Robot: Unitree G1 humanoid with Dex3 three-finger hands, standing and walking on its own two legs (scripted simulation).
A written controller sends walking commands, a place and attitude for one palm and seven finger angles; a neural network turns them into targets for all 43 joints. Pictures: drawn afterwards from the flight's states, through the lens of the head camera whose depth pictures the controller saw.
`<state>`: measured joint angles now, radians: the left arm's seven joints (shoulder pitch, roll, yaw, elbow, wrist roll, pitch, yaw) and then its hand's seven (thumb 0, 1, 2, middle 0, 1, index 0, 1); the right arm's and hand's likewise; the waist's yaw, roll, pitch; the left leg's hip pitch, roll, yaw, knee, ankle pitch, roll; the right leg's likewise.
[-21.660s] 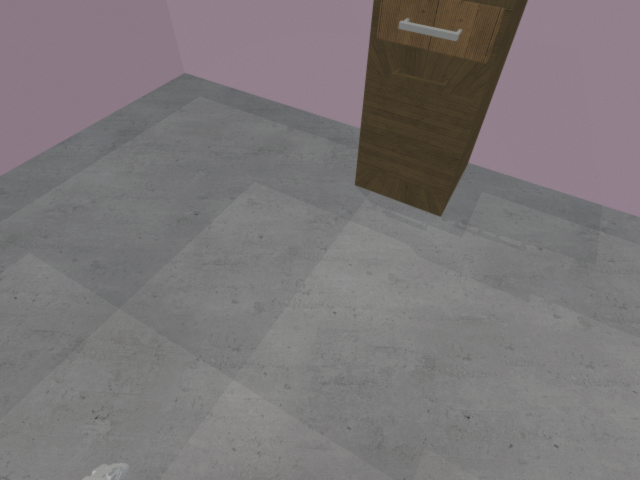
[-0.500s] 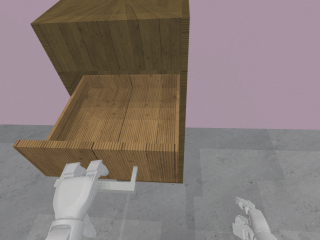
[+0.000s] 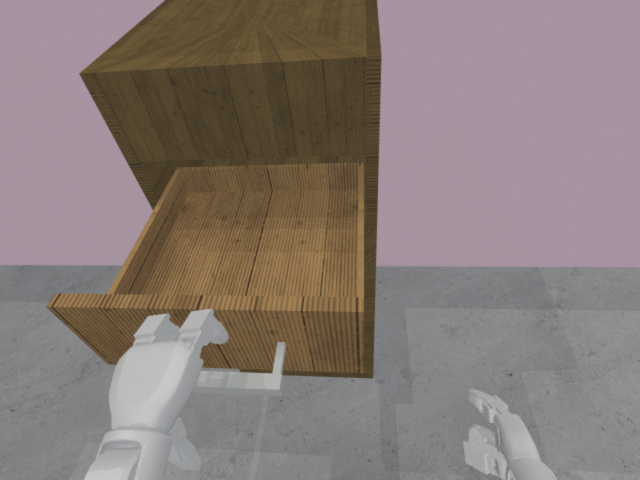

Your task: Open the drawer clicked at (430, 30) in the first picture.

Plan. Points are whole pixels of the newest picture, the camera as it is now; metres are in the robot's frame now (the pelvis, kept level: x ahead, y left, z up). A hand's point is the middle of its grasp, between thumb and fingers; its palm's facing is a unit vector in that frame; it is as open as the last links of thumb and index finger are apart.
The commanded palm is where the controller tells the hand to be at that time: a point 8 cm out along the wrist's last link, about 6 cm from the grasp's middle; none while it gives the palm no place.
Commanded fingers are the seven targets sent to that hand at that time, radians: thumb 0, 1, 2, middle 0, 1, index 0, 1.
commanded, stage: lift the hand off the handle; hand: left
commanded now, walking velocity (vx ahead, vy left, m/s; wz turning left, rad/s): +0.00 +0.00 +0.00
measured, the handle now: (209, 365) +0.24 +0.18 +0.03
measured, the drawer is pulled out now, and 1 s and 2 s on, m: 0.30 0.30 0.30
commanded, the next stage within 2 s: draw the hand back to the body in 0.84 s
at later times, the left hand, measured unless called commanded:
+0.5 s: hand (165, 349) +0.21 +0.19 +0.13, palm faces +0.15 -0.17 -0.97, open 13.6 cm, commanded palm +0.18 +0.19 +0.19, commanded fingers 0.00 -0.50 0.30 -0.30 -1.20 -0.30 -1.20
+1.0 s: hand (144, 345) +0.20 +0.19 +0.16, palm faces +0.12 -0.17 -0.98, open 13.8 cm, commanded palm +0.16 +0.19 +0.22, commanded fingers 0.00 -0.50 0.30 -0.30 -1.20 -0.30 -1.20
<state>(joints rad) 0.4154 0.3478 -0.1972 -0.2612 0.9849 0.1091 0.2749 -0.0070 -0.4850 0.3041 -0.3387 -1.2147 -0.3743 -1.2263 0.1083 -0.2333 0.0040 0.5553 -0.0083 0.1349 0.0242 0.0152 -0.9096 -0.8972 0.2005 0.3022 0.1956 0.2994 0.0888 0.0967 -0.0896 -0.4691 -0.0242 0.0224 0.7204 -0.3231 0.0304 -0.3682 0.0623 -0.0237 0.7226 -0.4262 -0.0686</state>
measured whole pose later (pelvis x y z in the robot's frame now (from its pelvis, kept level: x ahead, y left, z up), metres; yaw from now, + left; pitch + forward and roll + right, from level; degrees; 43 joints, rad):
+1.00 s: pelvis +0.00 -0.01 +0.02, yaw +0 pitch -1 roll +0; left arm 0.37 0.48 -0.06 -0.55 0.82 0.19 -0.01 -0.01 -0.49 0.30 -0.32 -1.20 -0.32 -1.20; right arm 0.06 -0.27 0.05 0.55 0.04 0.14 0.05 0.02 -0.91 -0.90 0.20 0.30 0.19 0.30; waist 0.10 0.14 -0.04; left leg -0.28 -0.01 0.01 0.53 -0.23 0.02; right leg -0.17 0.07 -0.03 0.51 -0.32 -0.08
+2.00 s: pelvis +0.02 +0.01 +0.02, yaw +1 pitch -2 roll -1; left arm 0.57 0.36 0.26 -0.58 -0.07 -0.11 0.10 -0.01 0.01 0.52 -0.27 -0.88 -0.27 -0.87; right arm 0.19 -0.22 0.03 0.62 0.02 -0.08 -0.04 0.02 -0.91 -0.90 0.20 0.30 0.20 0.30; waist 0.03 0.05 0.01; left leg -0.20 -0.04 0.00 0.49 -0.26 0.04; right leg -0.07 0.05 -0.03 0.42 -0.32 -0.05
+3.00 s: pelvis -0.01 +0.01 +0.02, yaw +2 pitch +2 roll -1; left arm 0.67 0.43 0.37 -0.62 -0.07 -0.14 0.09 0.01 0.89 0.90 -0.21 -0.31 -0.21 -0.30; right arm 0.16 -0.25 -0.03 0.56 0.04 0.03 -0.06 0.02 -0.91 -0.90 0.20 0.30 0.20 0.30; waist -0.02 0.05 0.03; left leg -0.36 -0.03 -0.02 0.54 -0.22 0.03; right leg -0.22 0.06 -0.06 0.48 -0.30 -0.05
